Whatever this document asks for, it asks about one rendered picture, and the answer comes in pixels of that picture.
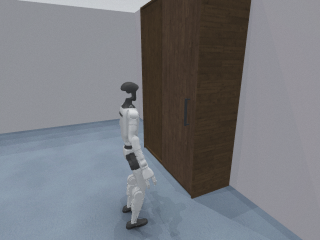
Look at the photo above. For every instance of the robot right shin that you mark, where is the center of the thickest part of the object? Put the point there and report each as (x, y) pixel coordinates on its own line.
(136, 205)

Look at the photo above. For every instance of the robot left shin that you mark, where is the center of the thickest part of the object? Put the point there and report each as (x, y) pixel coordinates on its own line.
(129, 193)

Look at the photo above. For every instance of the handle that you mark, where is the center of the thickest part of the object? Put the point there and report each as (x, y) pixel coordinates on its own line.
(185, 111)
(143, 88)

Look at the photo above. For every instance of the robot right forearm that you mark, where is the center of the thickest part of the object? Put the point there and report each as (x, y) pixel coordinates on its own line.
(136, 148)

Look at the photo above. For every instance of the right robot upper arm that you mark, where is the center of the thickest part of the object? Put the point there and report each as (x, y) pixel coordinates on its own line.
(132, 117)

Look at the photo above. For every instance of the right robot hand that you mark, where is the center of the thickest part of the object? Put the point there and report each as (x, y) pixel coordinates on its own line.
(147, 173)

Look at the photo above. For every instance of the robot shin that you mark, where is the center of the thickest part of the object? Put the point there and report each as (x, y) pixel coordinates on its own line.
(129, 193)
(136, 205)

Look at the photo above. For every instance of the wardrobe door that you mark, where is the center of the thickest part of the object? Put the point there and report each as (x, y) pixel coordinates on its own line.
(181, 20)
(152, 39)

